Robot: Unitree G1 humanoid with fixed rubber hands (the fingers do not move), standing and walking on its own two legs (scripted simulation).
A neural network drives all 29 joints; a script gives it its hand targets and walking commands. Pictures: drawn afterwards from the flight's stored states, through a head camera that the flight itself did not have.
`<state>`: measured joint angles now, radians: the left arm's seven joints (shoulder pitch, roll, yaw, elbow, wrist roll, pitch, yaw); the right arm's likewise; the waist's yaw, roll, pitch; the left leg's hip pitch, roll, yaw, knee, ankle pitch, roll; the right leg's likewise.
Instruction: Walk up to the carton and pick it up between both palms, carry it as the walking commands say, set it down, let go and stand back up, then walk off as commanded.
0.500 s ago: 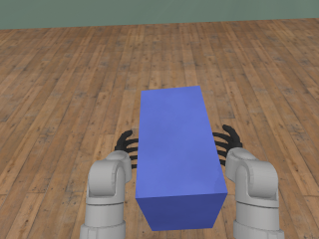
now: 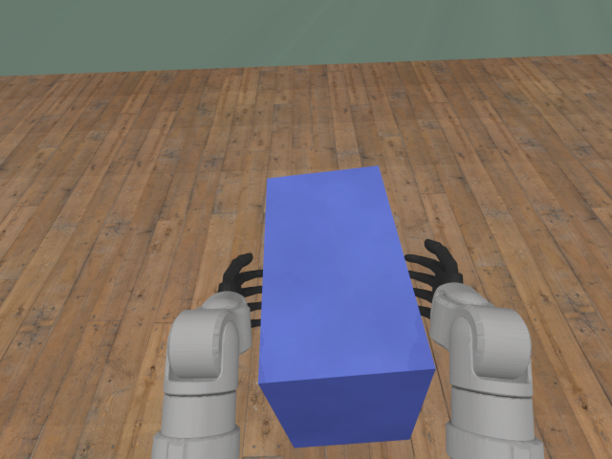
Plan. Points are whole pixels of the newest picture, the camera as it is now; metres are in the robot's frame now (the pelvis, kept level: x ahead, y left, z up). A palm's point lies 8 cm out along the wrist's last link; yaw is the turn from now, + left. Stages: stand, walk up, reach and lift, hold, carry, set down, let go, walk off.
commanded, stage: carry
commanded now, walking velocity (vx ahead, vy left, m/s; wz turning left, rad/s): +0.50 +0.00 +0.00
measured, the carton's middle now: (336, 305) +0.34 -0.01 +0.00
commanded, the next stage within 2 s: none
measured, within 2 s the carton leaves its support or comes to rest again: neither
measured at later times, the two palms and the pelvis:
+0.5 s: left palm (263, 177) +0.55 +0.11 +0.07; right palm (416, 162) +0.56 -0.14 +0.09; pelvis +0.25 -0.01 +0.01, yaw -1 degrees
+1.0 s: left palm (272, 134) +0.68 +0.11 +0.07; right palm (404, 120) +0.70 -0.14 +0.09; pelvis +0.39 -0.02 +0.00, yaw +1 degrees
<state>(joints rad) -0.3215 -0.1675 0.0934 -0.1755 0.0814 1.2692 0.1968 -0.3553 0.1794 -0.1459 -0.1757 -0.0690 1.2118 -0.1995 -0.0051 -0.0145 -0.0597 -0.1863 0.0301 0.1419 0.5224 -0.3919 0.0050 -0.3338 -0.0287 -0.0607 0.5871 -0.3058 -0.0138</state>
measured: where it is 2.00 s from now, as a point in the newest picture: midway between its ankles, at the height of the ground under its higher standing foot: (334, 417)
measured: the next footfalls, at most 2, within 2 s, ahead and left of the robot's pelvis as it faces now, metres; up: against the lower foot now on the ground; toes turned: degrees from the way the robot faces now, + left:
left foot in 0.28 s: +0.27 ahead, +0.07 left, +0.00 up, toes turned +7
right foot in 0.54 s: +0.30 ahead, -0.13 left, +0.00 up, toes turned -5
